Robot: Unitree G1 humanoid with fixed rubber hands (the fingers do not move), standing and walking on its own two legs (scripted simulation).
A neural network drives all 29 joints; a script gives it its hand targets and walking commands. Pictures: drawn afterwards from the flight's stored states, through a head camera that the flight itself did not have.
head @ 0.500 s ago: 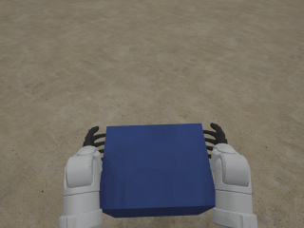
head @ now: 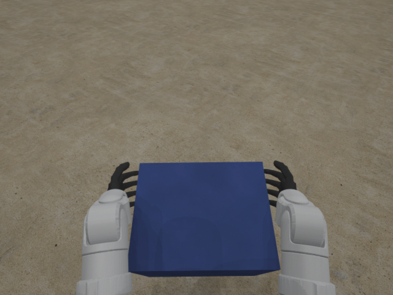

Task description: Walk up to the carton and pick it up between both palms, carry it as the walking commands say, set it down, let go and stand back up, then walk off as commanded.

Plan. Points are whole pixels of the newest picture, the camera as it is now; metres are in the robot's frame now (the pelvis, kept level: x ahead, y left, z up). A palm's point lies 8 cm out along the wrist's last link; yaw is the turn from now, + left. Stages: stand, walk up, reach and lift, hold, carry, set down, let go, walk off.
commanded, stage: carry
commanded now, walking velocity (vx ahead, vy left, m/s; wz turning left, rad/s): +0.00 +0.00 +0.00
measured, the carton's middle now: (201, 223) +0.27 +0.00 -0.02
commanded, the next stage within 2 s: none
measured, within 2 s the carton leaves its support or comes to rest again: neither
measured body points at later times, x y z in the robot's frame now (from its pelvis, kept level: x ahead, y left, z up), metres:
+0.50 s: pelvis +0.02 +0.00 +0.00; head -0.01 +0.00 +0.45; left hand +0.31 +0.18 +0.05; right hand +0.32 -0.16 +0.06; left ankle +0.13 +0.12 -0.73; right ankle +0.07 -0.12 -0.73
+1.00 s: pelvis +0.07 +0.00 +0.00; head +0.05 +0.00 +0.45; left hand +0.37 +0.17 +0.05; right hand +0.37 -0.16 +0.05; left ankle +0.13 +0.12 -0.73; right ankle +0.07 -0.12 -0.73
